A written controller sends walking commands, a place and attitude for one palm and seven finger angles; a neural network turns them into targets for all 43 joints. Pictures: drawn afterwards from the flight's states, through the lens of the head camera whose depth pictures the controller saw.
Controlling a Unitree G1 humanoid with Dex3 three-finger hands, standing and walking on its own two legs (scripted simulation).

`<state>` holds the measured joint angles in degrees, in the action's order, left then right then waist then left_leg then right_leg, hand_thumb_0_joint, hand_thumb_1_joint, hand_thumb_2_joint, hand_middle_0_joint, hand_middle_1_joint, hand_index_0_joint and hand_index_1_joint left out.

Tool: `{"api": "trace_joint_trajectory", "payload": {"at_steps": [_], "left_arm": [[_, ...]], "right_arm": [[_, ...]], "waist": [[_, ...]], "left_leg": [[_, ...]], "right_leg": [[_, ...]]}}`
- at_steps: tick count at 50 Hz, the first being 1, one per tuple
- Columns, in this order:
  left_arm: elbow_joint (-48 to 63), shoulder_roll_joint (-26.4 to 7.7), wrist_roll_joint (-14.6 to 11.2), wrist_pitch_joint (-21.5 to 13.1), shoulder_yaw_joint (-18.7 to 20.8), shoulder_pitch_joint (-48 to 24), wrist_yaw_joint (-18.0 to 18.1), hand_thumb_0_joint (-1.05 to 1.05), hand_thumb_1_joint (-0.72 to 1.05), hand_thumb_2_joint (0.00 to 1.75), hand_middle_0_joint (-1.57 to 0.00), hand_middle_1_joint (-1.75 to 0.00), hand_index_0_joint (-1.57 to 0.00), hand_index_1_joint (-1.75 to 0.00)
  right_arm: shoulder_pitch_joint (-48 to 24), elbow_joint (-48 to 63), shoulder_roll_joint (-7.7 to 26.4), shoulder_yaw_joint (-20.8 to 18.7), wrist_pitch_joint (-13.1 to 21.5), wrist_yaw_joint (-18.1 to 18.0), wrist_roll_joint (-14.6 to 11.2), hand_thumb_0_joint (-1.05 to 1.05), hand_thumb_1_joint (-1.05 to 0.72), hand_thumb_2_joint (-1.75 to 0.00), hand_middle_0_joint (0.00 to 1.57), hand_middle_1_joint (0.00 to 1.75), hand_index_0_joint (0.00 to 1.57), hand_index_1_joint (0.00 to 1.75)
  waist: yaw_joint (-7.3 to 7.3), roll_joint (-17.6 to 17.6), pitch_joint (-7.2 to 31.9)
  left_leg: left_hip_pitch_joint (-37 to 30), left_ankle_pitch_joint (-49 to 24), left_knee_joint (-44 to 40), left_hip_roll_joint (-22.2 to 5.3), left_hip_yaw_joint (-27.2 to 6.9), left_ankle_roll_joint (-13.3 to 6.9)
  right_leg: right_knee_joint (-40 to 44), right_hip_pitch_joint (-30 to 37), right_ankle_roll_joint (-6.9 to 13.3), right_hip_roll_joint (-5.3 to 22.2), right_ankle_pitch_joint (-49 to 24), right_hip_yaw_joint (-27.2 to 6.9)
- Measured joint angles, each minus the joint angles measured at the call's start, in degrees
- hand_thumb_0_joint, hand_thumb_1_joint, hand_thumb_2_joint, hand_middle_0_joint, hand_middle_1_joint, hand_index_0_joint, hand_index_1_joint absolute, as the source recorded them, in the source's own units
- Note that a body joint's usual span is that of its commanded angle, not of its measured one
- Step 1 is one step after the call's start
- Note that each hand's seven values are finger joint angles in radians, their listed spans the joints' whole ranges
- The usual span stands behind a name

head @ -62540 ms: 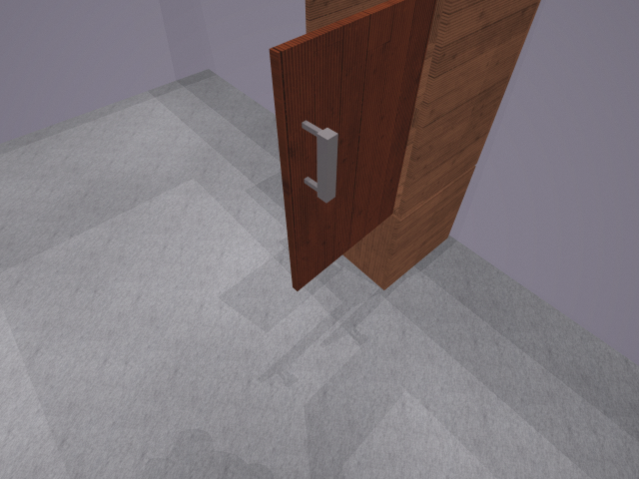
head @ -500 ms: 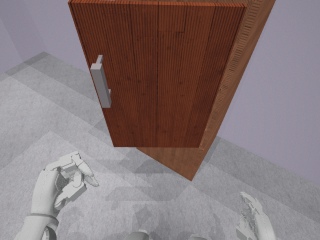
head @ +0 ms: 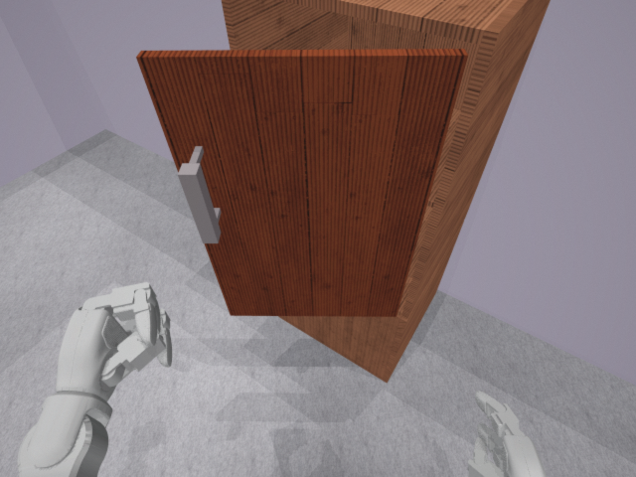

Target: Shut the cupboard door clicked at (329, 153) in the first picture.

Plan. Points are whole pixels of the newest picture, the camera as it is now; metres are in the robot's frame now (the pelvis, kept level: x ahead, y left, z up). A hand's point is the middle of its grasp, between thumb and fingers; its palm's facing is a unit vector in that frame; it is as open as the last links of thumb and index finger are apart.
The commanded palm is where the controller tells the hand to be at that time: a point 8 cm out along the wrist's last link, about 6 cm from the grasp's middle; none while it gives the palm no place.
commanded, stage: raise the hand and make a fist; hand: left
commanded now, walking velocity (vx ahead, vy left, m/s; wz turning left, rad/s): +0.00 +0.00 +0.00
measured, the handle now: (204, 196) +0.47 +0.21 +0.09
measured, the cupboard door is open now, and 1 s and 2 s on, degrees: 33 33 33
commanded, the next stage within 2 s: bring the fist close to the handle in 0.32 s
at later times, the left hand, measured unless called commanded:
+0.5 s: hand (180, 350) +0.23 +0.17 +0.09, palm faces +0.08 -1.00 -0.05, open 3.1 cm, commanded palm +0.22 +0.22 +0.10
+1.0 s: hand (182, 283) +0.31 +0.19 +0.10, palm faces +0.09 -1.00 -0.03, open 3.1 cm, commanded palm +0.28 +0.23 +0.10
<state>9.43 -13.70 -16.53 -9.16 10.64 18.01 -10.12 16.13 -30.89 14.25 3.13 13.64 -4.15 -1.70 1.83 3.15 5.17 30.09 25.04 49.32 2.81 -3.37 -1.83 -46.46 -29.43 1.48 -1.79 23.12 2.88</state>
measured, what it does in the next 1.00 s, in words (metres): stands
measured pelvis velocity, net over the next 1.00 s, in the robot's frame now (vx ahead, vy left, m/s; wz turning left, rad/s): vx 0.00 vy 0.00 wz -0.02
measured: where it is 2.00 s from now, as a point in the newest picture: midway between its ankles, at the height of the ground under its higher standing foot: outside the picture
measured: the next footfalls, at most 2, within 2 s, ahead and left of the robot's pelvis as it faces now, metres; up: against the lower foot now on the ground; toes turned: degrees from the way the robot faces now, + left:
none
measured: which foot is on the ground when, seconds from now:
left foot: down 0.00-1.00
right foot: down 0.00-1.00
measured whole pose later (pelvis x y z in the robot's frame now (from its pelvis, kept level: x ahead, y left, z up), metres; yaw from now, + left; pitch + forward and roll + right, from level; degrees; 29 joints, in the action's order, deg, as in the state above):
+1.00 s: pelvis +0.00 +0.00 +0.01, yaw -1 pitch +6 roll -1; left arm -10.3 -13.7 -14.1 -10.4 12.5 -1.1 -8.9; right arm 15.8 -34.1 14.7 1.9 10.9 -4.0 -1.7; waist 0.7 2.3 4.2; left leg 28.6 23.4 46.0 2.7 -2.0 -1.8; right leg -44.3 -28.8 1.5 -1.8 21.7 1.5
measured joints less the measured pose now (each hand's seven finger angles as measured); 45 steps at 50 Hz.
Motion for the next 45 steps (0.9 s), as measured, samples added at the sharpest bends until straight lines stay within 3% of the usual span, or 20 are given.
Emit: {"api": "trace_joint_trajectory", "payload": {"at_steps": [6, 15, 24, 31, 39, 45], "left_arm": [[-2.3, 0.6, 0.2, 2.7, -0.9, 0.9, -0.8, 0.02, 0.90, 0.90, -1.30, -1.50, -1.30, -1.50], [-1.5, 1.0, 0.9, -2.5, -0.3, 0.6, 0.9, 0.02, 0.90, 0.90, -1.30, -1.50, -1.30, -1.50], [-3.4, 1.1, 0.8, -0.2, -1.2, 1.0, -0.1, 0.02, 0.90, 0.90, -1.30, -1.50, -1.30, -1.50], [-7.5, 0.8, 1.7, -2.9, -0.5, -6.8, 1.6, 0.02, 0.90, 0.90, -1.30, -1.50, -1.30, -1.50], [-15.1, 0.2, 1.8, 1.0, -0.5, -14.8, 0.3, 0.02, 0.90, 0.90, -1.30, -1.50, -1.30, -1.50], [-18.0, 0.0, 1.9, -0.1, 2.3, -16.8, 1.6, 0.02, 0.90, 0.90, -1.30, -1.50, -1.30, -1.50]], "right_arm": [[0.1, 0.0, 0.2, -0.6, -0.5, -0.3, -0.1, 0.02, -0.90, -0.90, 0.20, 0.30, 0.20, 0.30], [-0.4, -0.6, 0.4, -1.0, -0.3, 0.2, 0.3, 0.02, -0.90, -0.90, 0.20, 0.30, 0.20, 0.30], [-0.7, -0.3, 0.1, -0.8, -1.0, -0.2, 0.0, 0.02, -0.90, -0.90, 0.20, 0.30, 0.20, 0.30], [-1.9, -1.9, 0.2, -0.5, -0.5, -0.4, 0.0, 0.02, -0.90, -0.90, 0.20, 0.30, 0.20, 0.30], [-1.5, -2.6, -0.2, -0.2, -1.5, -0.7, -0.1, 0.02, -0.90, -0.90, 0.20, 0.30, 0.20, 0.30], [-0.5, -2.8, -0.2, -0.7, -2.4, -0.2, 0.1, 0.02, -0.90, -0.90, 0.20, 0.30, 0.20, 0.30]], "waist": [[-0.33, -0.3, 0.0], [-0.14, -0.6, -0.2], [-0.10, -0.4, -0.1], [-0.12, -0.4, -1.3], [-1.07, -0.7, -0.9], [-1.37, -1.2, -0.5]], "left_leg": [[-1.2, -0.7, -1.9, -0.2, 0.4, 0.4], [-1.3, -0.6, -1.6, -0.5, 0.0, 1.0], [-1.9, -1.2, -2.6, -0.6, 0.3, 1.1], [-0.8, -1.2, -1.3, -0.4, -0.3, 1.1], [-1.1, -1.9, -3.0, -0.4, 0.8, 0.7], [-2.0, -1.8, -3.9, -0.4, 1.5, 0.3]], "right_leg": [[0.9, 0.6, 0.4, -0.2, -0.4, -0.5], [0.3, 0.6, 1.0, -0.5, 0.0, -0.1], [0.9, 0.9, 1.1, -0.5, -0.5, -0.4], [0.2, 0.3, 1.1, -0.3, -0.6, 0.3], [1.5, 0.1, 0.6, -0.3, -1.4, -0.8], [2.1, 0.7, 0.4, -0.3, -1.4, -1.6]]}}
